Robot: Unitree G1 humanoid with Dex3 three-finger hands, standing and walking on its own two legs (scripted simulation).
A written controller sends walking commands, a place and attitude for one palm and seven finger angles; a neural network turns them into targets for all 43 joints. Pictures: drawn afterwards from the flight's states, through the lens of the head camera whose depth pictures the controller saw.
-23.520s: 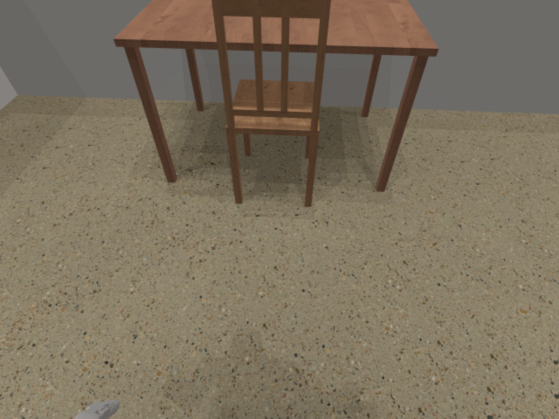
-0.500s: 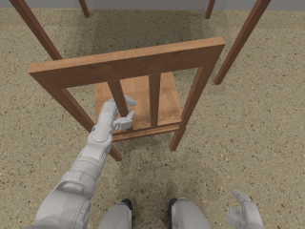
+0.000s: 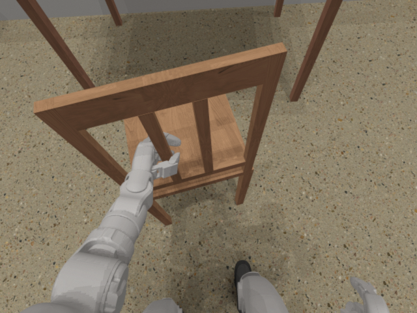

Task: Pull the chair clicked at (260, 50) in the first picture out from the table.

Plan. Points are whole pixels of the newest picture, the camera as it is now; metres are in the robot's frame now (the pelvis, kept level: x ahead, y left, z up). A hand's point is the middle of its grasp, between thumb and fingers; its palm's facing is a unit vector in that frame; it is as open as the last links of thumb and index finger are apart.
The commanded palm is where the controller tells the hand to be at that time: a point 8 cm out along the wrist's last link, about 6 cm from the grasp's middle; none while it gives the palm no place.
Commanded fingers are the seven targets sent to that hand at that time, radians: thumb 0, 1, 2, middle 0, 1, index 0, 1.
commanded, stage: stop walking, hand still on the chair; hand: left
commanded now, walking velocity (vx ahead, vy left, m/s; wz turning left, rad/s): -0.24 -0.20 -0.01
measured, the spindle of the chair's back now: (165, 152) +0.43 +0.09 -0.07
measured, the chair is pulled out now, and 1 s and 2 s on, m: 0.51 0.63 0.63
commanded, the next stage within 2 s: open the thumb and straighten the fingers in 1.28 s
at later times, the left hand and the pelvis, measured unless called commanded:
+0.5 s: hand (156, 210) +0.30 +0.10 -0.06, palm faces -0.14 -0.98 -0.16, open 5.5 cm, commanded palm +0.29 +0.15 -0.05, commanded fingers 0.00 0.90 0.90 -0.50 -1.45 -0.50 -1.45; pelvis -0.05 +0.02 -0.01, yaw -1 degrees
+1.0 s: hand (153, 222) +0.28 +0.10 -0.06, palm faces -0.18 -0.97 -0.16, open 5.6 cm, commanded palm +0.27 +0.16 -0.05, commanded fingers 0.00 0.90 0.90 -0.50 -1.45 -0.50 -1.45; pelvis -0.03 +0.04 +0.00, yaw -3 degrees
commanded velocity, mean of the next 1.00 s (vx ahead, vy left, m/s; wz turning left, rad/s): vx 0.00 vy -0.04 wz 0.00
